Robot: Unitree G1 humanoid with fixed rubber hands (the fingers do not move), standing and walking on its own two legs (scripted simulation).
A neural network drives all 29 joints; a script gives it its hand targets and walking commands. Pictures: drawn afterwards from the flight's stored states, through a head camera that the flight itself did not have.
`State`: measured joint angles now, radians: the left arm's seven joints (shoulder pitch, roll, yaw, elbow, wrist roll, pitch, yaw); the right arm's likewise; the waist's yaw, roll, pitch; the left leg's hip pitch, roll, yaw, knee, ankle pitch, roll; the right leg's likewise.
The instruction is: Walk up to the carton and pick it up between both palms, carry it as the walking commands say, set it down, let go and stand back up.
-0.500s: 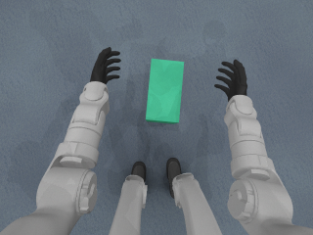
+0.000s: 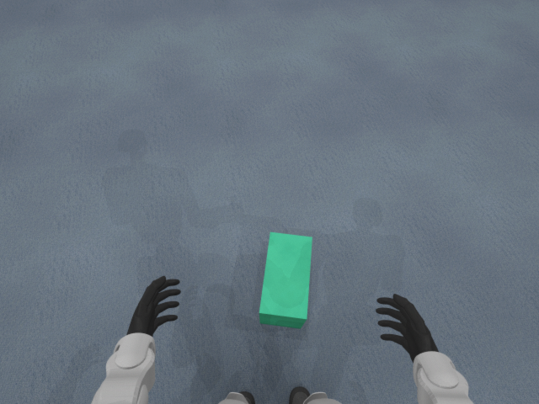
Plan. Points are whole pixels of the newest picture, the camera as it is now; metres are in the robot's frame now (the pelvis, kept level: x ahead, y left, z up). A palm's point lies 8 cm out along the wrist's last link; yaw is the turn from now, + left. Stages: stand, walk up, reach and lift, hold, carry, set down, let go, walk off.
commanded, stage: let go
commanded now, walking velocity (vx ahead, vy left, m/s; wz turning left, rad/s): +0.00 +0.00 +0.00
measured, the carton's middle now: (285, 281) +0.48 -0.06 -0.65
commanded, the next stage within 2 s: stand in 0.72 s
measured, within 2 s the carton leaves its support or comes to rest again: neither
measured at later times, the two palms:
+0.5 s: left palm (108, 383) +0.18 +0.22 -0.05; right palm (453, 369) +0.19 -0.24 -0.05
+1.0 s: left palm out of the picture +0.16 +0.23 -0.06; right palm (491, 395) +0.15 -0.30 -0.07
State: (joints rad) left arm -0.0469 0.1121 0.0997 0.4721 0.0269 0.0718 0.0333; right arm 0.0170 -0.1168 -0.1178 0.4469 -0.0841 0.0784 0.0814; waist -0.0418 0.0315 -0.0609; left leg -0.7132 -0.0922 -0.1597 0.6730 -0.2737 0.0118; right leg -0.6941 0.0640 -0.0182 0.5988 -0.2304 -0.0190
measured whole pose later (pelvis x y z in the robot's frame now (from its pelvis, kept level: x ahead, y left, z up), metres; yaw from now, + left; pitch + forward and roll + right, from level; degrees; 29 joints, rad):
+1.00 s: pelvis +0.02 -0.03 +0.01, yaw +0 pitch +3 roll +1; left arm 0.24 0.22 0.10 0.65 0.03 0.01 0.01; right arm 0.18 -0.26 -0.09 0.69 -0.06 0.04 0.02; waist -0.04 0.02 -0.11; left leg -0.30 -0.08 -0.15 0.54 -0.28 0.00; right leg -0.33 0.06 -0.01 0.56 -0.28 -0.05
